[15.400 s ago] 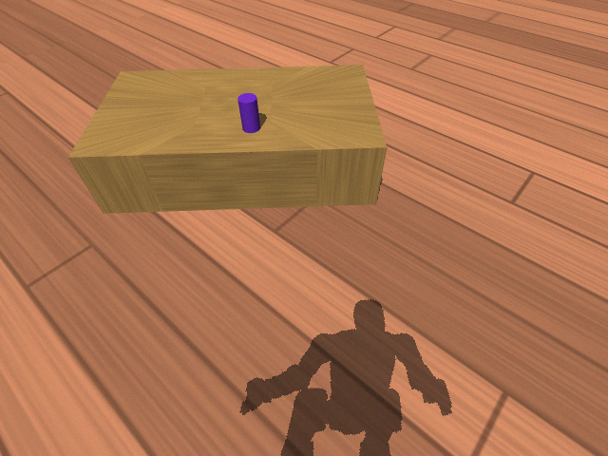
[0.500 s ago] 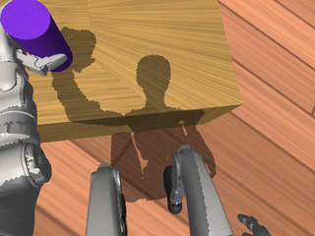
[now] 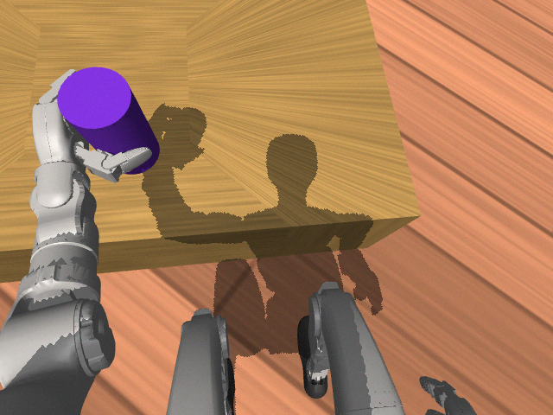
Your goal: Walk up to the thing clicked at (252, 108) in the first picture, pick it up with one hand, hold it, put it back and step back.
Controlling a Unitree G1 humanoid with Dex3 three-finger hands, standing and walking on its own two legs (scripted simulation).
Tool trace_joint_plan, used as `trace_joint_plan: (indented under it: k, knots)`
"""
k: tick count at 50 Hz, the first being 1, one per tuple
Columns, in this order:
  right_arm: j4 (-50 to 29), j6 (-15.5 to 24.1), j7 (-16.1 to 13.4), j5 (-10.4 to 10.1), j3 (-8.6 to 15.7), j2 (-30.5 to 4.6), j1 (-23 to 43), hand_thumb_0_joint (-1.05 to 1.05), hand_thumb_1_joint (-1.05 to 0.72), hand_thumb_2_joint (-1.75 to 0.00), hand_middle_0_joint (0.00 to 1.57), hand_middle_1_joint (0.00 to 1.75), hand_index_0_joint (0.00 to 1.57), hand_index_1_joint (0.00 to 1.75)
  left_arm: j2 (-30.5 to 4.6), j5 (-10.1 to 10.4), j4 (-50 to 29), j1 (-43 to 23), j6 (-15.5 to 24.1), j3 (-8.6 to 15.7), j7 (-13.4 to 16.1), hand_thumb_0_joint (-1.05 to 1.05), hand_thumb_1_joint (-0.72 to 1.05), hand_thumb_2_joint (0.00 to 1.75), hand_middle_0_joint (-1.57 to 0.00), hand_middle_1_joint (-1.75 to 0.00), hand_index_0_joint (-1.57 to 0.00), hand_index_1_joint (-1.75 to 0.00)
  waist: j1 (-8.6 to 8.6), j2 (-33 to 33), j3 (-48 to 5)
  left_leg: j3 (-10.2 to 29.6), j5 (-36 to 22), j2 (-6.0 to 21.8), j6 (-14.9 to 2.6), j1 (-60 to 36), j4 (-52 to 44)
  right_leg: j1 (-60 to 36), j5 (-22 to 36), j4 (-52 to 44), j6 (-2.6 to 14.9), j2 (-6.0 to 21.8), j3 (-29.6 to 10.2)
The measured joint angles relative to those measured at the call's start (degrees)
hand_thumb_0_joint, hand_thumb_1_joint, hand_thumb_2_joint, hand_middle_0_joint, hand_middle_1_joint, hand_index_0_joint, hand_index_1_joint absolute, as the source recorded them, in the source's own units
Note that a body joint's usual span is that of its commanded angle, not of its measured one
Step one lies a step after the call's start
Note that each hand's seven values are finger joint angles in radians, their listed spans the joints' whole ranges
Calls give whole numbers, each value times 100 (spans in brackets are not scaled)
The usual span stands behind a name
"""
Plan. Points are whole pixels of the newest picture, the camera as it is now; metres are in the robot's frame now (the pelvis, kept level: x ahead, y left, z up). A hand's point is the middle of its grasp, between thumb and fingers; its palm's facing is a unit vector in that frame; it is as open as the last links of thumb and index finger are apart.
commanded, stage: lift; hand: left
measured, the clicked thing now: (117, 128) +0.50 +0.18 +0.01
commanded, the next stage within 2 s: hold in 1.36 s
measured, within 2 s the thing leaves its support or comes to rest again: neither
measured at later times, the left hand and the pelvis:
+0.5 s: hand (70, 130) +0.44 +0.19 +0.11, palm faces +0.13 -0.99 -0.02, open 10.9 cm; pelvis +0.02 +0.00 +0.09, yaw +1 degrees
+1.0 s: hand (45, 117) +0.41 +0.18 +0.17, palm faces +0.13 -0.99 -0.02, open 10.9 cm; pelvis +0.05 +0.00 +0.14, yaw +1 degrees
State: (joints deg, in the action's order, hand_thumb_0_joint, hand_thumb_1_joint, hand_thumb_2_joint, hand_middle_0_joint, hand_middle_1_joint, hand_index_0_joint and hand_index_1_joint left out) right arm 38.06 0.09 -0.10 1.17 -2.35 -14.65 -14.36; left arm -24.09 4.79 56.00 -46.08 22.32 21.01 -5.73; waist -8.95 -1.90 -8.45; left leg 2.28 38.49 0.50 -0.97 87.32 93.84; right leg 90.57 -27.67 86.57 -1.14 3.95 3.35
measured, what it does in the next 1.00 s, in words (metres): rises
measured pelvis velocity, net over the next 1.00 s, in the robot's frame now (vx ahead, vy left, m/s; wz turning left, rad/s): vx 0.05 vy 0.00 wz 0.01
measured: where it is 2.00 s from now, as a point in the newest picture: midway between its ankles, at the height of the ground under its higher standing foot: (269, 391)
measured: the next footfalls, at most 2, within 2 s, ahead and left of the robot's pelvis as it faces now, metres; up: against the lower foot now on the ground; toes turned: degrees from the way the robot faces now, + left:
none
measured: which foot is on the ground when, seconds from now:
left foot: down 0.00-1.00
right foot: down 0.00-1.00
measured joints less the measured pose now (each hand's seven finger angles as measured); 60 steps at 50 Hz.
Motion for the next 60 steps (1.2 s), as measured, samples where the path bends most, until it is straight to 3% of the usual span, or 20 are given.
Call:
trace_joint_plan:
  k: [11,33,43,60]
  knots:
    - [239,118,-113,-95,140,52,34,0,-92,-90,20,30,20,30,522,253,-755,1033,42,-379,122,-6,-61,101,-66,-108,-76,-117,282,62,61,-29,-214,56,23,-1369,-1005,-1369,171,-963,1,-72,19]
    - [163,188,-136,-98,217,129,126,0,-92,-90,20,30,20,30,998,307,-1898,2445,-68,-1042,432,-6,-61,101,-67,-107,-77,-116,594,178,327,-95,-614,72,28,-3498,-2643,-3498,488,-2521,-27,-123,19]
    - [132,159,-145,-97,196,207,101,0,-92,-90,20,30,20,30,1076,370,-2266,2809,-166,-1195,465,-6,-61,101,-67,-107,-77,-116,669,154,385,-134,-713,71,30,-4141,-3139,-4117,556,-2966,-37,-135,-2]
    - [86,121,-153,-113,242,208,47,1,-92,-90,20,30,20,30,1213,443,-2615,3300,-185,-1236,419,-6,-61,101,-66,-107,-77,-116,711,167,535,-166,-914,84,75,-4900,-3763,-4829,695,-3486,0,-162,-15]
